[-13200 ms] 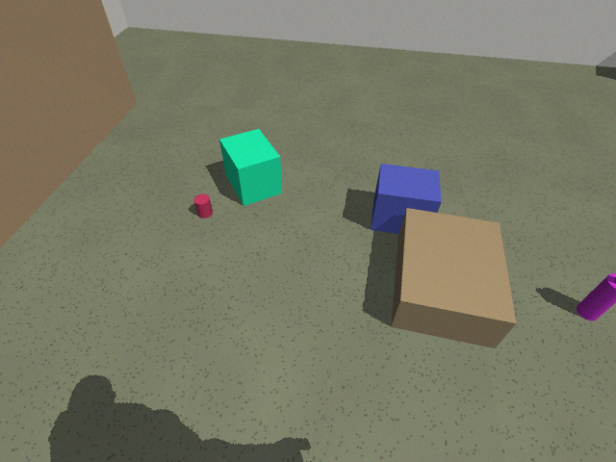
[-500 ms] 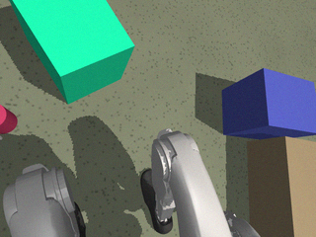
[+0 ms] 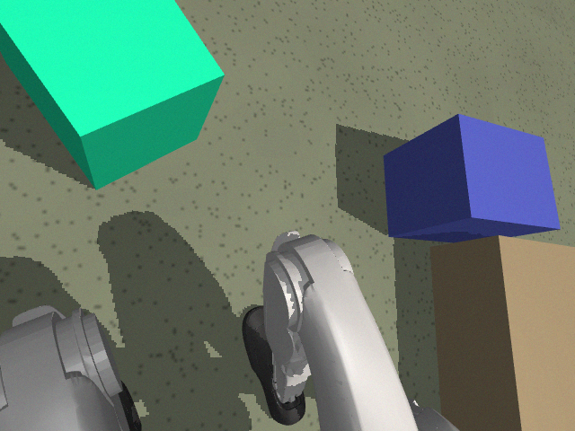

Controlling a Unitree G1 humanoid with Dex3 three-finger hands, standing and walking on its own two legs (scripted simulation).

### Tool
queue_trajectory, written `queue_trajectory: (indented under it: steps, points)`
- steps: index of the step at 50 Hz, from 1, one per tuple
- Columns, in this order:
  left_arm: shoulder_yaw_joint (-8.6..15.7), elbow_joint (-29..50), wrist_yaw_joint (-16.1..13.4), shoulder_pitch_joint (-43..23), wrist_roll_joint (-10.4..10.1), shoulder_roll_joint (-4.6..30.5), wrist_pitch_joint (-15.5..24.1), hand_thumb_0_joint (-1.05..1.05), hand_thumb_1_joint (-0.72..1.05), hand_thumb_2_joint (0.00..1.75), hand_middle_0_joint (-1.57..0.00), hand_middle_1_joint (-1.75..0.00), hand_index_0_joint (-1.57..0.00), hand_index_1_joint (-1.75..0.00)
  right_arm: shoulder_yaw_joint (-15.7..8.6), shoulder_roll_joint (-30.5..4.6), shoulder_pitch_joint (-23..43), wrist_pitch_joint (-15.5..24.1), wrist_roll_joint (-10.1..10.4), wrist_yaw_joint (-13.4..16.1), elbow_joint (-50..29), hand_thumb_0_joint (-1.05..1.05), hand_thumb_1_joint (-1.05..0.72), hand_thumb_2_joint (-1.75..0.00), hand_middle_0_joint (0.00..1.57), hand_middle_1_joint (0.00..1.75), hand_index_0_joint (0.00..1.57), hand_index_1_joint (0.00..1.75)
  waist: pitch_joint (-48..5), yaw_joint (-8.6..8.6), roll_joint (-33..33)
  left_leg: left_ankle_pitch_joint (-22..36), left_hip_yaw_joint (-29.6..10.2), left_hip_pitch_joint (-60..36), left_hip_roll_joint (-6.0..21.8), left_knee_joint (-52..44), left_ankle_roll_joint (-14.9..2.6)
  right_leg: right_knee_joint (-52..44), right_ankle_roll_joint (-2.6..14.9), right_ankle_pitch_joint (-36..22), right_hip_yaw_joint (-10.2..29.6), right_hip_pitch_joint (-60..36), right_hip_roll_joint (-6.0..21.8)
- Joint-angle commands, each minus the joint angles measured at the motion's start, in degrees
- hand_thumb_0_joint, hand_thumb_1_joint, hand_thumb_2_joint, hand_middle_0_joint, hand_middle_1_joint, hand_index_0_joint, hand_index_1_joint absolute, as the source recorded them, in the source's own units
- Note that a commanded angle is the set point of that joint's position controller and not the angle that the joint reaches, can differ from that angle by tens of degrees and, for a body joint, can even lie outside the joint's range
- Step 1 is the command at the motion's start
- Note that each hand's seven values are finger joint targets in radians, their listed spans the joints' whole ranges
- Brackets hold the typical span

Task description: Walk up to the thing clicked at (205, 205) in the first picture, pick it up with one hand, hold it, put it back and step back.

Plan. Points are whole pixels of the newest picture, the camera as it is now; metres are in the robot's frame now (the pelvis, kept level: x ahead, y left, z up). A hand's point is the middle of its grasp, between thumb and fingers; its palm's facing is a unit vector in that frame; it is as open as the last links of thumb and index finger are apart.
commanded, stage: close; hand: left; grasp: from above
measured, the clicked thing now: out of the picture +0.45 +0.30 -0.25
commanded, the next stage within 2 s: settle in 1.62 s
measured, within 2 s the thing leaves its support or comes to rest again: neither
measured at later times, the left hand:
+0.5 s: hand out of the picture +0.44 +0.30 -0.22, palm faces -0.43 -0.15 -0.89, open 12.4 cm
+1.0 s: hand out of the picture +0.44 +0.30 -0.22, palm faces -0.43 -0.14 -0.89, open 10.3 cm
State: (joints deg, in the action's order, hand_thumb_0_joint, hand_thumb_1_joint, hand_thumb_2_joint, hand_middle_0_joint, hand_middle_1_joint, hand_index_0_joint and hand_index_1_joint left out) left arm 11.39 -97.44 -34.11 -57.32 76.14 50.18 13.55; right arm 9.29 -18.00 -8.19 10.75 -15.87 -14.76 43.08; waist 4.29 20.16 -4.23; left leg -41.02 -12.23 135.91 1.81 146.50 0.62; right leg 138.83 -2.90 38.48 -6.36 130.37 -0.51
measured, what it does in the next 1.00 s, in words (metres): stands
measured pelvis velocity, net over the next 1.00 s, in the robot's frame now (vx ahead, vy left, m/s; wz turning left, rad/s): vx -0.01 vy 0.00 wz -0.03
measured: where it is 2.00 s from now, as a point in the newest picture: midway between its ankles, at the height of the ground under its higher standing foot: (209, 422)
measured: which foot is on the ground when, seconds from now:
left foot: down 0.00-1.00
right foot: down 0.00-1.00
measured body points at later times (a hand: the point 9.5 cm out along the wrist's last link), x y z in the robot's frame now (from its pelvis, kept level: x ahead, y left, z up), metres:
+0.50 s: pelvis +0.00 +0.00 +0.00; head +0.25 +0.11 +0.35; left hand +0.46 +0.31 -0.17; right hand +0.03 -0.25 -0.07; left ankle +0.06 +0.13 -0.26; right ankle +0.11 -0.13 -0.26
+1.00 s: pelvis -0.01 +0.00 +0.00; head +0.25 +0.11 +0.35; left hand +0.45 +0.31 -0.17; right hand +0.04 -0.25 -0.06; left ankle +0.06 +0.13 -0.26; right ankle +0.11 -0.13 -0.26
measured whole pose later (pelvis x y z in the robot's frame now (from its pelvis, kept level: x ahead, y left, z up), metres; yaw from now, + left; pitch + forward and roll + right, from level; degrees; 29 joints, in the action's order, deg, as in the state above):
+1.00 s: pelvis -0.01 +0.00 +0.00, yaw -2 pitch +27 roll -13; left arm 8.2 -103.0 -38.1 -59.1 75.5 53.3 13.2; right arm 13.5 -19.5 -5.9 15.5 -17.3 -17.5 42.3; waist 6.7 21.0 -6.0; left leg -40.7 -14.1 135.0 1.9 147.3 0.3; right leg 137.7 -3.6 37.3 -7.9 128.5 -1.4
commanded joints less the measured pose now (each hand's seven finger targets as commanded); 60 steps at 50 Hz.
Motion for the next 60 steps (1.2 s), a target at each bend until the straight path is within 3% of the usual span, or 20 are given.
queue_trajectory:
  steps: [1,3,9,11,12,14,17,20,22,27,28,31,35,39,42,45,46,49,52,60]
  points:
    - [-0.75,4.86,-2.52,-13.97,-0.74,12.34,-0.30,0.00,-0.54,1.02,-0.07,-0.97,-0.05,-0.99,-4.86,-17.12,-11.30,0.65,-0.31,0.07,0.92,0.00,-0.89,-0.90,0.20,0.30,0.20,0.30,-34.64,1.28,25.16,9.92,7.10,-27.92,-0.77,-15.60,-1.44,-12.50,3.96,-12.29,-7.15,-17.95,-2.53]
    - [-1.20,4.89,-2.49,-15.57,-0.91,12.56,-0.27,0.00,-0.54,1.05,-0.07,-0.98,-0.05,-1.00,-4.48,-16.92,-10.63,1.03,-0.25,-0.04,0.97,0.00,-0.89,-0.90,0.20,0.30,0.20,0.30,-35.00,1.68,23.36,9.71,6.81,-27.16,-0.58,-14.60,-1.65,-12.68,3.89,-12.57,-7.11,-17.95,-2.68]
    - [-1.02,4.63,-3.62,-15.43,-0.92,12.86,-0.12,0.00,-0.28,0.91,-0.22,-0.97,-0.23,-0.96,-3.45,-17.12,-10.62,1.68,-0.76,-0.83,1.23,0.00,-0.89,-0.90,0.20,0.30,0.20,0.30,-34.88,2.31,24.94,12.07,6.47,-28.80,-0.44,-14.56,-1.38,-12.08,3.54,-14.67,-7.63,-19.28,-2.81]
    - [-0.83,5.31,-3.90,-16.03,-1.13,13.65,0.07,0.00,-0.29,0.89,-0.21,-0.97,-0.22,-0.95,-3.63,-17.88,-10.45,2.05,-0.72,-0.98,0.93,0.00,-0.89,-0.90,0.20,0.30,0.20,0.30,-34.50,2.54,25.92,12.23,6.32,-29.27,-0.41,-14.68,-1.34,-12.06,3.56,-14.78,-7.85,-18.95,-2.65]
    - [-0.50,4.79,-4.10,-14.57,-1.03,14.03,-0.14,0.00,-0.30,0.85,-0.19,-0.96,-0.21,-0.94,-3.25,-17.47,-10.15,1.93,-0.64,-1.02,0.81,0.00,-0.89,-0.90,0.20,0.30,0.20,0.30,-35.08,1.84,25.42,12.53,6.37,-28.89,-0.36,-14.60,-1.34,-12.47,3.71,-15.17,-7.60,-19.97,-2.86]
    - [-1.46,4.34,-4.12,-16.27,-1.03,13.47,-0.16,0.00,-0.28,0.83,-0.21,-0.94,-0.23,-0.92,-3.03,-17.69,-9.91,2.30,-0.92,-1.30,0.92,0.00,-0.89,-0.90,0.20,0.30,0.20,0.30,-33.83,2.77,25.30,11.17,6.27,-28.13,-0.40,-14.38,-1.41,-12.04,3.65,-14.17,-7.83,-18.91,-2.74]
    - [-0.95,3.87,-4.62,-14.76,-1.14,14.23,-0.38,0.00,-0.25,0.86,-0.24,-0.94,-0.26,-0.92,-3.32,-18.42,-9.51,2.65,-0.68,-1.39,0.52,0.00,-0.89,-0.90,0.20,0.30,0.20,0.30,-34.26,1.83,26.07,11.48,5.90,-28.96,-0.22,-14.92,-1.05,-11.75,3.90,-14.02,-7.93,-18.83,-2.88]
    - [-2.09,1.86,-4.63,-15.43,-1.17,12.34,-0.32,0.00,-0.20,0.86,-0.28,-0.94,-0.30,-0.92,-2.29,-17.77,-9.40,3.07,-0.97,-1.91,0.32,0.00,-0.89,-0.90,0.20,0.30,0.20,0.30,-31.95,3.54,24.38,11.25,5.47,-27.81,-0.30,-14.39,-1.25,-11.43,3.54,-14.27,-8.49,-18.28,-2.80]
    - [-1.05,1.71,-5.01,-14.62,-1.53,14.28,-0.08,0.00,-0.19,0.87,-0.30,-0.93,-0.31,-0.92,-1.95,-18.00,-9.26,3.02,-0.84,-1.67,0.25,0.00,-0.89,-0.90,0.20,0.30,0.20,0.30,-32.86,2.62,23.00,11.17,5.47,-26.72,-0.19,-14.32,-1.50,-12.64,3.53,-14.29,-8.21,-19.75,-3.13]
    - [-2.74,0.42,-5.00,-15.53,-1.55,13.01,0.27,0.00,-0.11,0.83,-0.35,-0.93,-0.37,-0.90,-1.33,-18.15,-8.52,3.73,-1.21,-2.06,-0.05,0.00,-0.89,-0.90,0.20,0.30,0.20,0.30,-30.80,3.51,23.26,9.32,5.38,-26.03,-0.17,-14.12,-1.49,-12.37,3.48,-12.76,-8.37,-19.19,-3.16]
    - [-1.87,0.71,-5.22,-15.93,-1.38,14.63,0.39,0.00,-0.09,0.83,-0.36,-0.93,-0.39,-0.90,-1.36,-18.72,-8.93,3.70,-1.22,-1.96,0.04,0.00,-0.89,-0.90,0.20,0.30,0.20,0.30,-30.74,3.52,23.11,8.77,5.27,-26.12,-0.24,-14.72,-1.51,-12.71,3.49,-12.07,-8.54,-19.03,-3.22]
    - [-2.05,2.04,-5.48,-15.97,-1.14,15.09,0.59,0.00,-0.07,0.78,-0.37,-0.90,-0.40,-0.87,-1.86,-19.32,-8.38,4.03,-1.09,-1.77,-0.23,0.00,-0.89,-0.90,0.20,0.30,0.20,0.30,-31.86,2.94,23.97,7.80,4.99,-26.88,-0.09,-15.13,-1.31,-13.17,3.64,-11.08,-8.44,-19.08,-3.39]
    - [-3.39,1.07,-5.78,-16.25,-1.22,13.48,0.50,0.00,-0.05,0.78,-0.40,-0.87,-0.42,-0.85,-1.20,-18.97,-8.06,4.39,-1.08,-2.10,-0.36,0.00,-0.89,-0.90,0.20,0.30,0.20,0.30,-30.53,3.69,22.63,8.35,4.95,-25.75,-0.13,-14.20,-1.45,-12.71,3.39,-12.10,-8.64,-18.47,-3.23]
    - [-2.91,0.85,-6.55,-17.03,-1.10,15.01,0.39,0.00,0.02,0.75,-0.45,-0.86,-0.47,-0.83,-0.62,-18.83,-7.76,4.62,-1.10,-2.14,-0.01,0.00,-0.89,-0.90,0.20,0.30,0.20,0.30,-30.31,3.46,22.62,8.20,4.65,-25.29,-0.03,-14.39,-1.38,-12.72,3.42,-11.80,-8.67,-18.94,-3.18]
    - [-3.82,0.46,-6.34,-16.73,-1.51,13.68,-0.05,0.00,0.05,0.72,-0.47,-0.84,-0.49,-0.81,-0.66,-19.13,-7.33,5.17,-1.60,-2.40,-0.16,0.00,-0.89,-0.90,0.20,0.30,0.20,0.30,-30.05,4.08,23.09,8.01,4.93,-26.01,-0.07,-14.25,-1.35,-13.00,3.38,-11.82,-8.65,-19.07,-3.33]
    - [-3.09,1.75,-6.39,-17.62,-1.58,15.48,-0.13,0.00,0.07,0.69,-0.49,-0.81,-0.52,-0.78,-1.52,-20.24,-8.43,5.04,-1.13,-2.11,-0.31,0.00,-0.90,-0.90,0.20,0.30,0.20,0.30,-30.98,3.79,23.69,7.91,5.23,-25.79,0.03,-14.56,-1.48,-14.08,3.56,-11.70,-7.91,-20.22,-3.61]
    - [-2.42,1.41,-6.44,-17.17,-1.57,15.45,-0.24,0.00,0.07,0.69,-0.49,-0.82,-0.52,-0.79,-1.15,-19.49,-8.43,5.07,-1.18,-2.19,0.01,0.00,-0.90,-0.90,0.20,0.30,0.20,0.30,-31.66,3.39,23.90,8.55,4.79,-26.68,0.04,-15.00,-1.25,-13.52,3.53,-12.04,-8.49,-19.54,-3.30]
    - [-3.59,0.96,-5.90,-16.42,-1.86,13.58,-0.56,0.00,0.09,0.71,-0.51,-0.82,-0.53,-0.79,-1.22,-19.08,-7.91,5.27,-1.00,-2.42,-0.09,0.00,-0.90,-0.90,0.20,0.30,0.20,0.30,-30.96,3.63,24.03,8.48,4.67,-26.78,0.08,-14.58,-1.17,-13.01,3.45,-12.32,-8.57,-19.34,-3.35]
    - [-3.27,1.52,-5.80,-17.02,-2.13,14.33,-0.42,0.00,0.10,0.66,-0.51,-0.80,-0.54,-0.77,-0.97,-19.19,-8.03,5.10,-0.95,-2.42,0.05,0.00,-0.90,-0.90,0.20,0.30,0.20,0.30,-31.97,3.78,24.48,9.45,4.55,-26.84,0.14,-14.83,-1.21,-13.19,3.53,-13.19,-8.68,-19.98,-3.47]
    - [-4.15,1.23,-5.02,-16.85,-2.19,13.96,-0.55,0.00,0.20,0.71,-0.60,-0.80,-0.62,-0.78,-0.65,-19.13,-7.77,5.34,-0.63,-2.70,-0.69,0.00,-0.90,-0.90,0.20,0.30,0.20,0.30,-30.60,3.78,24.02,9.18,4.51,-27.01,0.04,-14.82,-1.14,-12.98,3.49,-13.09,-8.52,-19.89,-3.27]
